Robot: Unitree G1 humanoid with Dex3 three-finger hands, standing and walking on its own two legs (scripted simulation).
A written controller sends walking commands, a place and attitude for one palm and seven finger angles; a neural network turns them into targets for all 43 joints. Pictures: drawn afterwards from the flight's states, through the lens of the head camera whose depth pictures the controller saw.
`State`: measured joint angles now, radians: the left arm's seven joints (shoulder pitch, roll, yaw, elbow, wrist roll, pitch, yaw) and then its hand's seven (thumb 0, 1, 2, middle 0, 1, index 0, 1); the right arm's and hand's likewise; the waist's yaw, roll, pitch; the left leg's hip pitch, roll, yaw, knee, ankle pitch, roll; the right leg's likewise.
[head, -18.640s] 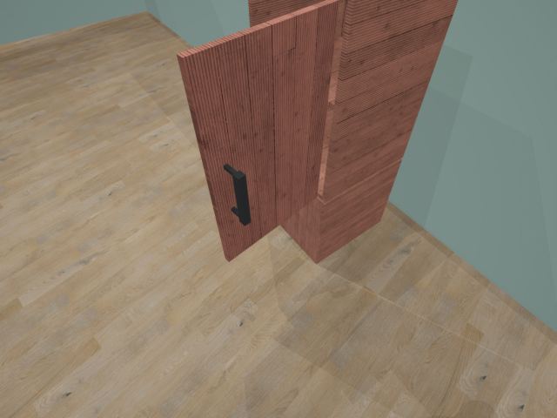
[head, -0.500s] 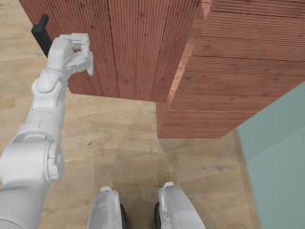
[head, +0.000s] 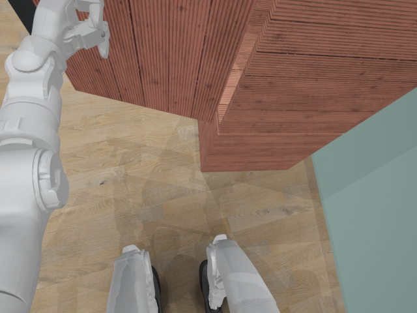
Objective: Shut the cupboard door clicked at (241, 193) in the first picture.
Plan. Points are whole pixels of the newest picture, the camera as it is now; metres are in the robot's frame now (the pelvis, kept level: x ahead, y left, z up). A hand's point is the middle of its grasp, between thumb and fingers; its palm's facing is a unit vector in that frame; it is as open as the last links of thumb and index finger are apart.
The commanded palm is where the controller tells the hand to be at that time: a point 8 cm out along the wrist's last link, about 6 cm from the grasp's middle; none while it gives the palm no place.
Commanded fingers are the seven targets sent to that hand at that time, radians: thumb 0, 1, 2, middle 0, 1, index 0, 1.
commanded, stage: push the door shut along its arc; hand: left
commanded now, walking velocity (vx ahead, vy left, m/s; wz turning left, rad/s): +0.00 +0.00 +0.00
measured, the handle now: (37, 12) +0.62 +0.21 +0.07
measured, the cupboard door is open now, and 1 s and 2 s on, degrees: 75 63 63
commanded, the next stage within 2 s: pull the fist back off the door in 0.24 s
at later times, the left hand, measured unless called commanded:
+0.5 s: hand (115, 10) +0.63 +0.09 +0.08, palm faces +0.01 -0.99 +0.13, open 3.1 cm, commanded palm +0.60 +0.09 +0.08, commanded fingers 0.00 0.90 0.90 -1.30 -1.50 -1.30 -1.50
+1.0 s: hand (118, 47) +0.55 +0.09 +0.07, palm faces +0.04 -1.00 -0.03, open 3.1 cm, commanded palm +0.52 +0.11 +0.08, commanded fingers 0.00 0.90 0.90 -1.30 -1.50 -1.30 -1.50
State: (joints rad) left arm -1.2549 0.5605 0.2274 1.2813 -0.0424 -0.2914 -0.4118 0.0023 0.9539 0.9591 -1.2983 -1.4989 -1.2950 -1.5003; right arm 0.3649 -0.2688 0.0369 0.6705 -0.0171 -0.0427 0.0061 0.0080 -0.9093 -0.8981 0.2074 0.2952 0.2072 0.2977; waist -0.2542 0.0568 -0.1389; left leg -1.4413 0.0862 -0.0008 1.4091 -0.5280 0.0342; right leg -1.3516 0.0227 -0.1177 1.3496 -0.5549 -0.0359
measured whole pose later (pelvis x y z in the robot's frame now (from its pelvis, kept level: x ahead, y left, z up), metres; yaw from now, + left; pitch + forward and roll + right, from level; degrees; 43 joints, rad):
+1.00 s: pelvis +0.03 -0.01 +0.03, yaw +2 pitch +29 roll -2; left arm -0.97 0.28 0.25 1.19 0.00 -0.45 0.08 0.01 0.91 0.90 -1.30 -1.50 -1.29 -1.50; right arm 0.42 -0.26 -0.02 0.64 -0.07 0.03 0.11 0.01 -0.91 -0.90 0.21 0.29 0.20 0.30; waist -0.20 0.05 -0.17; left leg -1.24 0.07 0.01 1.26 -0.52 0.01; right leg -1.17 0.02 -0.10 1.23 -0.56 -0.05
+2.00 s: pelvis +0.05 -0.01 +0.13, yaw +2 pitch +6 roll +0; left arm 0.01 0.25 0.02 0.20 -0.09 -0.17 0.03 0.02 0.90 0.90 -1.15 -1.34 -1.15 -1.34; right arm 0.20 -0.24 -0.01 0.52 0.06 0.08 -0.07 0.01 -0.91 -0.90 0.20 0.29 0.20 0.30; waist -0.02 0.03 -0.09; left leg -0.45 0.03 0.07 0.70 -0.35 0.01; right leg -0.41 0.00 -0.05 0.71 -0.39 -0.02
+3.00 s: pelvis +0.06 -0.01 +0.16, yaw +3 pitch -3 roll +0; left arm 0.47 0.37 0.35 -0.40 -0.08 -0.07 0.11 0.02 0.89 0.90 -0.21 -0.30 -0.21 -0.30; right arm 0.20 -0.23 0.01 0.63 0.02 -0.10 -0.08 0.02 -0.91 -0.90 0.20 0.30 0.20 0.30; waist 0.05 0.07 -0.01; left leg -0.12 0.01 0.05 0.43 -0.25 0.01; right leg -0.06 0.01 -0.06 0.40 -0.28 -0.02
